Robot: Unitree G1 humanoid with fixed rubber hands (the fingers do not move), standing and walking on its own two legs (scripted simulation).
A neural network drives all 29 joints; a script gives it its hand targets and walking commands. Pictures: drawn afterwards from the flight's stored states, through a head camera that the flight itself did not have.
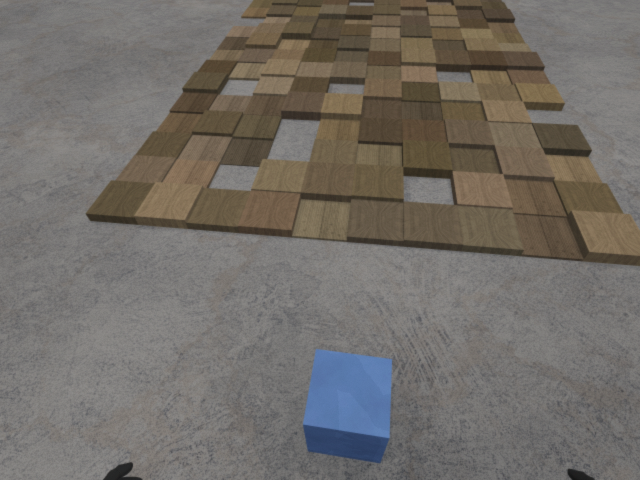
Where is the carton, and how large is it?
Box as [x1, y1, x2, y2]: [303, 349, 391, 462]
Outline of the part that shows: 316,349 303,421 303,427 308,450 379,462 389,437 391,359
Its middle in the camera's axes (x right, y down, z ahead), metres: +0.08 +0.48 +1.09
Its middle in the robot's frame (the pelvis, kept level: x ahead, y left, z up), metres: +0.43 -0.03 -0.66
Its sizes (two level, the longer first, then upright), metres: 0.210 0.200 0.250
